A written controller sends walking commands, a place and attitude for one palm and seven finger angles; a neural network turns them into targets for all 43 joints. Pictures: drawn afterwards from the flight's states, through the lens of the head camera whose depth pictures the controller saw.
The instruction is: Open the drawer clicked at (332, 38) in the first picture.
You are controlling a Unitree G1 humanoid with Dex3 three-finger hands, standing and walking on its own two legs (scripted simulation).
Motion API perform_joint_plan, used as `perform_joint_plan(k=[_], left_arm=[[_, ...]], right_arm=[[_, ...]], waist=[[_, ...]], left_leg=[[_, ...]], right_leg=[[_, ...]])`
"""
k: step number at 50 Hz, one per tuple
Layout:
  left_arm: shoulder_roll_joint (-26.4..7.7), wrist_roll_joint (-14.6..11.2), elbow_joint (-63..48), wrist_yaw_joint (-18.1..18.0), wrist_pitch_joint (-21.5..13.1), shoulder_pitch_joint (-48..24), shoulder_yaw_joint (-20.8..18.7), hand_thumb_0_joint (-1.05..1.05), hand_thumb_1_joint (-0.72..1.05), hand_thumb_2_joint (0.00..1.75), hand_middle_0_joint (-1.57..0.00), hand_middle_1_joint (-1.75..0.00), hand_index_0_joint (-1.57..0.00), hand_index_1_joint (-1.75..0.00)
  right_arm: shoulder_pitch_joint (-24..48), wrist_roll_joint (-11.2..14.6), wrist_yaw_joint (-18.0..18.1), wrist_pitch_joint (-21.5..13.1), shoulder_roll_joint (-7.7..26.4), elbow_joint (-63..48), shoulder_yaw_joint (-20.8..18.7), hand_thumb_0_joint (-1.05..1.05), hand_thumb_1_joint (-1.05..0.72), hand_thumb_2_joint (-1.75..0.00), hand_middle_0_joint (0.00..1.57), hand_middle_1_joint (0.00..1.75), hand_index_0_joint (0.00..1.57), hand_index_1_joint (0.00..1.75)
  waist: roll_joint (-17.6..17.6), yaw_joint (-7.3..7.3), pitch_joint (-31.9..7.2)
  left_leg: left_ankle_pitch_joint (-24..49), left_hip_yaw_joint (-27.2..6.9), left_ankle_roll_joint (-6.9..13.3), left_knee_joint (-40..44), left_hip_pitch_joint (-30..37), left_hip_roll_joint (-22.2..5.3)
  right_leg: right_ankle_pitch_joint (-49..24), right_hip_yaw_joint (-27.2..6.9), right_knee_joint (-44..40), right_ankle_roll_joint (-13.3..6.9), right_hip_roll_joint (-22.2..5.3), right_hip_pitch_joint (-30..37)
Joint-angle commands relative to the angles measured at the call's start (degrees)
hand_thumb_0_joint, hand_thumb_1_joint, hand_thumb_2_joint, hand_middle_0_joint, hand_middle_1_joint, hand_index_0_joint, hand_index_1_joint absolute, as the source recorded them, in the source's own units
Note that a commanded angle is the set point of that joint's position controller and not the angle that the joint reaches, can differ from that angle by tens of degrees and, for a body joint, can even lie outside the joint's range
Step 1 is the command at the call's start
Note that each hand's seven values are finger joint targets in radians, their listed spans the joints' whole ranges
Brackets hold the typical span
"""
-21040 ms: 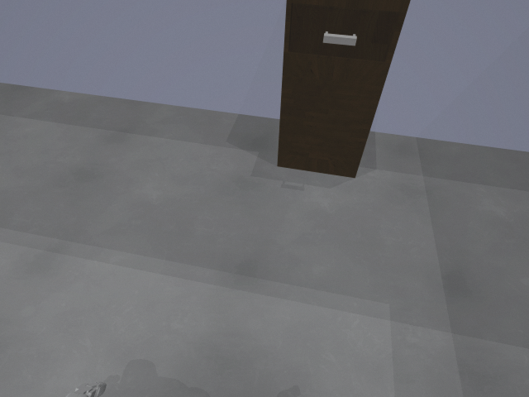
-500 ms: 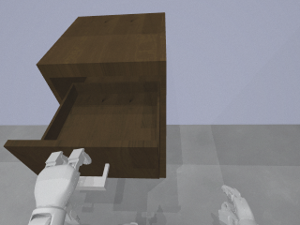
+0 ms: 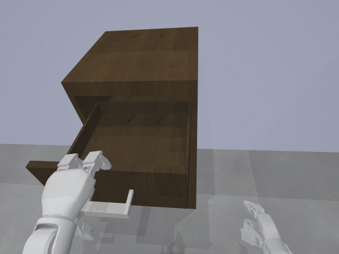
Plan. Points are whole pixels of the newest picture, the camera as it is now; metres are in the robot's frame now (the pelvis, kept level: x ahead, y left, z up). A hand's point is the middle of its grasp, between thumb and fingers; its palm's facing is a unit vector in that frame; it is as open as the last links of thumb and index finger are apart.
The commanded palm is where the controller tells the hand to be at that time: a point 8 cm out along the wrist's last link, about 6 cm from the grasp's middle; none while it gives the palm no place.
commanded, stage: lift the hand off the handle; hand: left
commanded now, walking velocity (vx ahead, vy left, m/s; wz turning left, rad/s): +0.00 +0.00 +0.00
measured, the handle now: (108, 200) +0.23 +0.21 -0.01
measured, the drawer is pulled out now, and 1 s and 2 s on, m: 0.29 0.29 0.29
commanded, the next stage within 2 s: draw the hand back to the body in 0.40 s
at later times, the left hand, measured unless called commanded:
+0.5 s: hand (77, 187) +0.19 +0.21 +0.14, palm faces +0.12 -0.17 -0.98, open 13.8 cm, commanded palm +0.16 +0.20 +0.20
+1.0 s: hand (62, 190) +0.19 +0.24 +0.13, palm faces +0.09 -0.13 -0.99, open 13.8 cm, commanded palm +0.15 +0.24 +0.20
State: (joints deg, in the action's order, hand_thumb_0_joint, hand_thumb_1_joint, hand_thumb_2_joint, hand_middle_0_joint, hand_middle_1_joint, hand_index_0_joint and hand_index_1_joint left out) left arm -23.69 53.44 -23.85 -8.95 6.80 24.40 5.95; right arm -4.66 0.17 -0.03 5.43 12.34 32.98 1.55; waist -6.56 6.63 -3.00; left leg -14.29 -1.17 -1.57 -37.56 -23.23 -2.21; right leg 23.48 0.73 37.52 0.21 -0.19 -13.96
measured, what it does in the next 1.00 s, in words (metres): stands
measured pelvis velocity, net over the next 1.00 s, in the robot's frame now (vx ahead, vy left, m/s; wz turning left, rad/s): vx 0.00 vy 0.01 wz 0.00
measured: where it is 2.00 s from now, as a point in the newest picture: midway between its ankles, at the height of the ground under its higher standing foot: outside the picture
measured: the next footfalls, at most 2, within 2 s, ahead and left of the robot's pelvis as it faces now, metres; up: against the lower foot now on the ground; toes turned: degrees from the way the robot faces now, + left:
none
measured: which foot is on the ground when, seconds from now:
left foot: down 0.00-1.00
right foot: down 0.00-1.00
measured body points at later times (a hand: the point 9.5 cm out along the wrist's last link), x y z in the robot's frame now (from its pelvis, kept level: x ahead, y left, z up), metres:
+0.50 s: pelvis +0.00 +0.00 +0.01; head -0.02 -0.05 +0.46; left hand +0.18 +0.22 +0.19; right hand +0.25 -0.19 -0.07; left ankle +0.06 +0.14 -0.72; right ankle -0.04 -0.12 -0.72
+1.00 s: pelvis +0.00 +0.01 +0.01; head +0.00 -0.03 +0.46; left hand +0.18 +0.24 +0.19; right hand +0.24 -0.19 -0.07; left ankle +0.06 +0.14 -0.72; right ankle -0.04 -0.12 -0.72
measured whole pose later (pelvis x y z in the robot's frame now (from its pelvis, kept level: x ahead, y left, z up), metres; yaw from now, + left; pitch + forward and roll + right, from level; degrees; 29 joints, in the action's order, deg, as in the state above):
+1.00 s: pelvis +0.00 +0.01 +0.01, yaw +0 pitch -1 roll -1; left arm -30.3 46.4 -30.6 -1.9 3.7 28.2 -3.9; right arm -5.1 1.3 0.5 4.0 14.2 32.2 1.6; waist -6.6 6.4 -0.9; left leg -12.2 -1.2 -1.2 -32.6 -19.3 -2.1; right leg 20.3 1.0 30.7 0.7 -0.3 -9.1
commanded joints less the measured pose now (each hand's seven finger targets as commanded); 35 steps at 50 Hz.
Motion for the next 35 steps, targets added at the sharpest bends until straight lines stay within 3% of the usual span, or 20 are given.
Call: perform_joint_plan(k=[1,3,5,8,11,13,18,19,22,24,25,28,29,31,33,35], left_arm=[[-9.2,-0.7,-13.0,0.0,0.4,-5.3,-7.8,0.0,-0.5,0.3,-0.3,-1.2,-0.3,-1.2],[-10.1,-1.6,-13.2,1.1,1.1,-6.1,-9.2,0.0,-0.5,0.3,-0.3,-1.2,-0.3,-1.2],[-9.6,-1.9,-15.2,2.1,0.7,-6.8,-7.9,0.0,-0.5,0.3,-0.3,-1.2,-0.3,-1.2],[-11.4,-3.1,-18.0,2.6,0.4,-4.9,-10.8,0.0,-0.5,0.3,-0.3,-1.2,-0.3,-1.2],[-10.4,-3.4,-19.8,3.3,-0.2,-5.6,-9.2,0.0,-0.5,0.3,-0.3,-1.2,-0.3,-1.2],[-12.1,-4.0,-20.1,3.3,0.3,-5.4,-11.9,0.0,-0.5,0.3,-0.3,-1.2,-0.3,-1.2],[-10.3,-4.6,-17.3,4.6,1.4,-3.9,-11.2,0.0,-0.5,0.3,-0.3,-1.2,-0.3,-1.2],[-9.5,-4.2,-16.9,5.2,1.3,-4.0,-9.4,0.0,-0.5,0.3,-0.3,-1.2,-0.3,-1.2],[-11.6,-3.7,-19.3,5.3,0.7,-6.0,-10.1,0.0,-0.5,0.3,-0.3,-1.2,-0.3,-1.2],[-10.7,-4.0,-19.2,5.5,0.5,-5.7,-9.7,0.0,-0.5,0.3,-0.3,-1.2,-0.3,-1.2],[-11.5,-3.6,-18.4,5.3,0.0,-7.4,-10.3,0.0,-0.5,0.3,-0.3,-1.2,-0.3,-1.2],[-15.0,-3.9,-19.0,4.4,-0.4,-5.8,-14.8,0.0,-0.5,0.3,-0.3,-1.2,-0.3,-1.2],[-12.7,-3.7,-19.3,4.4,-0.8,-5.9,-12.7,0.0,-0.5,0.3,-0.3,-1.2,-0.3,-1.2],[-12.6,-4.9,-17.7,4.4,-1.2,-4.3,-13.4,0.0,-0.5,0.3,-0.3,-1.2,-0.3,-1.2],[-13.8,-5.6,-19.1,4.1,-0.9,-3.3,-15.2,0.0,-0.5,0.3,-0.3,-1.2,-0.3,-1.2],[-12.8,-5.4,-19.0,4.5,-1.3,-3.5,-13.6,0.0,-0.5,0.3,-0.3,-1.2,-0.3,-1.2]], right_arm=[[11.2,0.2,0.1,-3.2,5.2,-10.2,-1.6,0.0,-0.9,-0.9,0.2,0.3,0.2,0.3],[12.7,0.7,0.1,-3.4,5.1,-10.4,-1.2,0.0,-0.9,-0.9,0.2,0.3,0.2,0.3],[11.9,0.5,0.1,-3.5,5.1,-10.4,-1.3,0.0,-0.9,-0.9,0.2,0.3,0.2,0.3],[13.0,0.9,-0.1,-4.0,5.4,-11.2,-1.3,0.0,-0.9,-0.9,0.2,0.3,0.2,0.3],[12.1,0.7,-0.5,-3.7,5.6,-11.1,-1.5,0.0,-0.9,-0.9,0.2,0.3,0.2,0.3],[13.6,1.1,-0.7,-4.1,5.6,-11.2,-1.3,0.0,-0.9,-0.9,0.2,0.3,0.2,0.3],[14.1,1.4,-1.2,-4.1,5.6,-10.8,-1.3,0.0,-0.9,-0.9,0.2,0.3,0.2,0.3],[12.4,1.1,-1.3,-3.8,5.7,-10.6,-1.3,0.0,-0.9,-0.9,0.2,0.3,0.2,0.3],[12.9,1.0,-1.1,-3.8,6.0,-11.3,-1.3,0.0,-0.9,-0.9,0.2,0.3,0.2,0.3],[12.6,1.0,-1.1,-4.1,5.5,-11.3,-0.9,0.0,-0.9,-0.9,0.2,0.3,0.2,0.3],[13.1,1.0,-0.9,-4.0,5.6,-10.6,-1.1,0.0,-0.9,-0.9,0.2,0.3,0.2,0.3],[14.1,1.1,-0.6,-4.3,5.9,-11.1,-1.0,0.0,-0.9,-0.9,0.2,0.3,0.2,0.3],[12.6,0.7,-0.7,-4.3,5.5,-11.0,-1.0,0.0,-0.9,-0.9,0.2,0.3,0.2,0.3],[12.1,0.7,-0.6,-4.1,5.7,-10.7,-1.5,0.0,-0.9,-0.9,0.2,0.3,0.2,0.3],[13.8,1.3,-0.8,-4.5,5.9,-11.4,-1.2,0.0,-0.9,-0.9,0.2,0.3,0.2,0.3],[12.2,1.0,-0.7,-4.3,6.0,-11.2,-1.3,0.0,-0.9,-0.9,0.2,0.3,0.2,0.3]], waist=[[5.2,-0.31,-5.8],[5.2,-0.33,-4.9],[4.3,-0.45,-5.2],[3.8,0.17,-6.4],[3.8,-0.3,-5.0],[3.5,0.08,-4.9],[4.9,0.1,-3.0],[5.3,-0.14,-3.3],[4.6,0.07,-4.9],[4.4,0.05,-4.9],[4.8,-0.41,-3.3],[3.4,0.55,-4.7],[2.2,0.45,-5.2],[4.3,0.1,-3.7],[3.1,0.28,-4.3],[4.1,-0.33,-4.3]], left_leg=[[8.1,2.7,2.8,5.4,14.4,2.0],[7.8,2.6,2.6,6.2,14.5,1.7],[8.5,2.8,2.8,6.7,15.4,1.9],[10.1,2.8,2.6,6.8,16.5,1.6],[11.0,3.1,2.6,7.3,16.5,1.7],[10.4,2.7,2.3,7.5,16.9,1.3],[9.5,2.8,2.2,8.6,16.7,1.2],[9.0,3.0,2.3,9.1,16.2,1.5],[10.1,3.1,2.4,9.1,17.2,1.6],[8.7,2.9,2.5,9.2,16.6,1.6],[8.5,2.9,2.3,9.4,16.7,1.3],[8.7,2.7,2.0,8.8,17.0,1.2],[9.1,2.9,2.2,8.7,17.0,1.6],[9.0,2.9,2.3,8.6,16.7,1.6],[8.8,2.5,1.9,8.4,16.7,1.3],[8.7,2.8,2.2,8.6,16.7,1.2]], right_leg=[[-13.3,1.9,-10.8,-1.0,0.9,-7.1],[-13.1,1.7,-11.6,-1.1,0.9,-6.2],[-13.9,2.0,-12.0,-0.8,0.6,-5.6],[-16.1,1.6,-12.5,-1.0,0.6,-3.9],[-16.6,2.4,-12.8,-0.6,0.5,-4.4],[-15.6,1.9,-13.2,-1.0,0.7,-4.0],[-14.3,2.2,-14.2,-0.8,0.8,-3.9],[-13.0,2.7,-13.9,-0.6,0.7,-4.0],[-14.7,2.4,-14.0,-0.6,0.4,-3.0],[-12.6,2.6,-14.1,-0.8,0.4,-3.3],[-11.9,2.6,-14.6,-0.8,0.4,-4.2],[-12.9,1.8,-14.6,-1.2,0.6,-3.0],[-12.8,2.5,-14.3,-1.1,0.4,-3.3],[-13.4,2.7,-14.8,-0.8,0.6,-3.9],[-13.3,2.1,-14.5,-1.1,0.6,-3.4],[-13.0,2.8,-14.3,-0.7,0.2,-4.2]])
